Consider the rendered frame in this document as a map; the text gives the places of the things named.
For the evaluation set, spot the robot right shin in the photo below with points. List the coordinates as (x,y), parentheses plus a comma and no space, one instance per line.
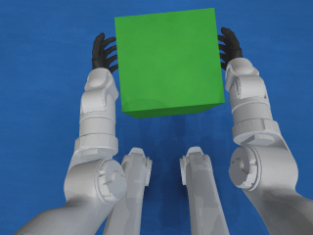
(198,149)

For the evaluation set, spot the left robot hand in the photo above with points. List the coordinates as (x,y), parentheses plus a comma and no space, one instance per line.
(99,59)

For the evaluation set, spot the robot left thigh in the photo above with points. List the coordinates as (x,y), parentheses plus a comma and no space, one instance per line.
(125,217)

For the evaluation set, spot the carton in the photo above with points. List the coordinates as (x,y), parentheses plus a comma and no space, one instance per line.
(169,63)

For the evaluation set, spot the left robot upper arm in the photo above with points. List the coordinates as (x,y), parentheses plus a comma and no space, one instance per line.
(91,190)

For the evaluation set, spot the left robot forearm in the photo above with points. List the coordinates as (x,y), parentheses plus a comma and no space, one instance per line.
(97,119)

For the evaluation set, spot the right robot hand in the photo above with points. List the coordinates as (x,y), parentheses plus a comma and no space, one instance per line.
(231,48)

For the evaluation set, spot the right robot upper arm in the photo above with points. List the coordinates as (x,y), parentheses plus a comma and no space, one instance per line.
(268,176)

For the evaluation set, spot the right robot forearm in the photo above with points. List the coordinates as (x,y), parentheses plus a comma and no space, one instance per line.
(250,107)

